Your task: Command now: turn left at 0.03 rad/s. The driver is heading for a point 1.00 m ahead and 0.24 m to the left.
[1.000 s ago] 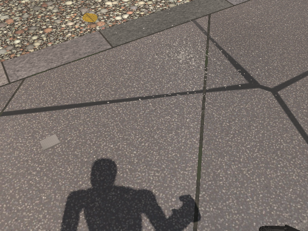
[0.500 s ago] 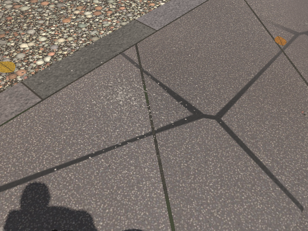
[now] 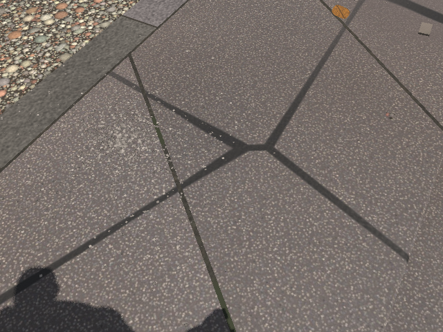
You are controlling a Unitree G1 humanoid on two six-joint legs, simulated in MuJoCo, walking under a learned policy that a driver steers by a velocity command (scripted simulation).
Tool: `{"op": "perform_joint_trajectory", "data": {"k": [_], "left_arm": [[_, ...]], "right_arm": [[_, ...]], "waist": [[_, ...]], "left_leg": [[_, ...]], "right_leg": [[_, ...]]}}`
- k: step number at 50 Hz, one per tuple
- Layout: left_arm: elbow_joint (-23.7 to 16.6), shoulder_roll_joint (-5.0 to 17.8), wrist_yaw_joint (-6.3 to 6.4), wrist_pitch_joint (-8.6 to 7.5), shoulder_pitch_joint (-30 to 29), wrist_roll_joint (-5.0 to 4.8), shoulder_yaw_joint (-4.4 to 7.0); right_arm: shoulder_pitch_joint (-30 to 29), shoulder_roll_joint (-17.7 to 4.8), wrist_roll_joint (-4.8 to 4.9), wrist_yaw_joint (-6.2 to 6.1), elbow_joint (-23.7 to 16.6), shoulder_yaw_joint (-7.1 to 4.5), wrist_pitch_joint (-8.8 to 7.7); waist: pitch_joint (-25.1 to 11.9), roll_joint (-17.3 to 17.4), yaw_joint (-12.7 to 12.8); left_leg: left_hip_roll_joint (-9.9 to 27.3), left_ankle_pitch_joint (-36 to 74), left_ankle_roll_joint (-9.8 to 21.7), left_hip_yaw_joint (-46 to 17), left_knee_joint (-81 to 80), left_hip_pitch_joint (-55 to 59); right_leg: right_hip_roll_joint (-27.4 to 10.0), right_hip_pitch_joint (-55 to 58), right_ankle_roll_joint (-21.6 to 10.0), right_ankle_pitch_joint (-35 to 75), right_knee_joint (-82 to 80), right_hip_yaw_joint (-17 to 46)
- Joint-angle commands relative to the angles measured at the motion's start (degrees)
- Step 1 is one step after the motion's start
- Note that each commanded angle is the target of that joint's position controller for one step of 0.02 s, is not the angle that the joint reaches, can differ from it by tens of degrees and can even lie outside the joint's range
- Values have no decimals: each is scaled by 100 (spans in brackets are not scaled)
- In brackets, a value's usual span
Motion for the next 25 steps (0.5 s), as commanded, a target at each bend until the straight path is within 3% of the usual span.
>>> {"op": "perform_joint_trajectory", "data": {"k": [1, 4, 5, 7, 9, 10, 11, 12, 13, 14, 15, 16, 17, 19, 20, 23, 24, 25], "left_arm": [[-344, 394, -7, -160, -423, 142, 28], [-232, 864, 60, -85, -306, 81, 156], [-237, 919, 105, -37, -336, 47, 174], [-255, 862, 189, 70, -440, -6, 166], [-191, 738, 249, 117, -375, -84, 163], [-188, 605, 284, 108, -329, -67, 153], [-293, 296, 291, 95, -283, 31, 94], [-424, 280, 318, 94, -818, 68, 77], [-481, 431, 283, 79, -1019, 24, 138], [-399, 589, 192, -240, -367, 221, 243], [-255, 837, 173, -406, -295, 376, 355], [-219, 690, 162, -497, -314, 474, 317], [-231, 514, 133, -528, -256, 488, 259], [-283, 457, 128, -495, -108, 324, 267], [-279, 442, 106, -470, 54, 299, 276], [-214, 364, 48, -461, 456, 334, 272], [-147, 338, 34, -497, 646, 353, 263], [-21, 288, -4, -567, 905, 360, 246]], "right_arm": [[424, -21, 35, -21, -43, 103, -7], [289, -456, 102, -11, -89, 18, 57], [254, -516, 105, -10, -121, -2, 73], [272, -473, 79, 3, -138, -8, 83], [374, -443, -24, 29, -159, -14, 79], [461, -656, -77, 17, -201, -65, 61], [425, -978, -32, -40, -245, -166, 64], [533, -1050, -54, -38, -333, -216, 29], [888, -939, -132, -53, -305, -217, -63], [1571, -665, -385, 256, -96, -201, -660], [1225, -474, -390, 344, -104, -129, -880], [972, -305, -299, 356, -130, -52, -923], [800, -287, -206, 292, -134, -14, -885], [494, -436, -161, 169, -323, -20, -797], [408, -537, -134, 156, -393, -43, -783], [599, -770, -38, 297, -447, -178, -767], [687, -847, 35, 357, -481, -230, -691], [696, -945, 33, 415, -552, -280, -539]], "waist": [[-1122, -922, -197], [-972, -1176, -30], [-878, -1184, -14], [-731, -1181, -41], [-587, -978, -92], [-558, -403, -35], [-491, 887, 168], [-282, 1487, -251], [-423, 1324, -492], [-411, 1836, -417], [-139, 1256, -221], [-194, 661, -111], [-270, 385, -16], [-365, 216, 70], [-412, 328, 102], [-261, 384, -17], [-199, 162, -20], [-214, -50, 15]], "left_leg": [[-1, 249, -78, 41, -1260, 963], [-108, 565, 15, 216, -1668, 1036], [-129, 621, 80, 263, -1763, 982], [-187, 852, 243, 379, -2146, 1022], [-163, 1430, 539, 260, -2741, 1142], [221, 2495, 814, -377, -3131, 1287], [843, 2836, 1414, -1425, -3660, 1389], [1281, 2362, 1959, -2404, -4306, 1326], [1415, 1530, 2180, -2782, -4557, 1650], [1325, -1027, 1932, -2874, -5018, 1647], [1287, -1385, 1718, -2879, -5072, 1557], [1179, -1167, 1601, -2706, -5070, 1661], [1002, -844, 1473, -2457, -5103, 1603], [740, -234, 1370, -2098, -5133, 1543], [541, -43, 1362, -1853, -5139, 1445], [381, -142, 1613, -1897, -4782, 1556], [354, -378, 1738, -2013, -4447, 1775], [272, -493, 1840, -2150, -4089, 1655]], "right_leg": [[-1175, 577, -1073, 2596, -593, 542], [-1514, 702, -1165, 1448, -627, 845], [-1597, 702, -1128, 1021, -633, 933], [-1627, 679, -942, 399, -541, 943], [-1435, 602, -564, -138, -246, 752], [-1101, 355, -213, -439, 404, 394], [-198, -243, 311, -978, 1313, -415], [279, -834, 493, -1600, 2041, -310], [172, -1327, 544, -2353, 3166, 146], [-73, -1688, 289, -2036, 4075, 824], [-133, -1879, 209, -1943, 4433, 840], [-154, -1939, 158, -1675, 4416, 759], [-159, -1637, 196, -1395, 4174, 534], [-207, -975, 405, -1110, 3307, 353], [-170, -453, 495, -1123, 2677, 225], [-30, 415, 556, -1854, 762, 58], [31, 534, 465, -1574, -197, -105], [75, 1012, 358, -875, -1009, -266]]}}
